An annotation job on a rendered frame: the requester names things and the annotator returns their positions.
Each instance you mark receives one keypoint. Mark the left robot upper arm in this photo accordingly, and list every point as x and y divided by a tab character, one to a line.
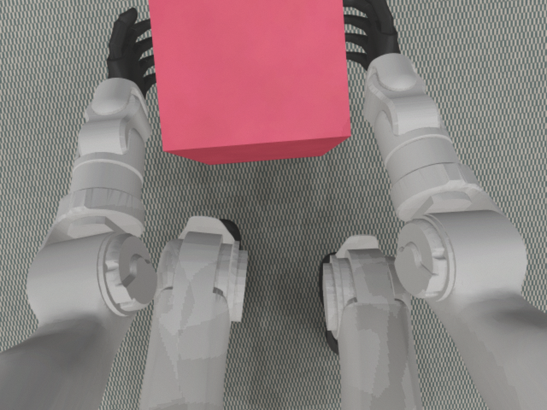
85	293

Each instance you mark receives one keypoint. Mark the robot right forearm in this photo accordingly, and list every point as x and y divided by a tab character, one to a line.
425	172

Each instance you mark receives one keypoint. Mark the robot right hand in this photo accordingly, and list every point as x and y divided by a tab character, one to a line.
381	35

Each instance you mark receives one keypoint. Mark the robot right shin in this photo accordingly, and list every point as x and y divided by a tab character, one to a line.
368	241

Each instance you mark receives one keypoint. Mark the left robot thigh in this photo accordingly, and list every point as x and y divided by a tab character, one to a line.
186	359

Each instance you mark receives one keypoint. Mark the robot left forearm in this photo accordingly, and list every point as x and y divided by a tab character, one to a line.
108	172

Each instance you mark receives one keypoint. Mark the carton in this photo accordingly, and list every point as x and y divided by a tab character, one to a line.
250	80

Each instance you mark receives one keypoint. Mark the right robot upper arm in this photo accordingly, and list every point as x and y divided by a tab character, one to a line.
469	267

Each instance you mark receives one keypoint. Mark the robot left hand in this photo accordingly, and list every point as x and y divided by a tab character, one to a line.
125	52

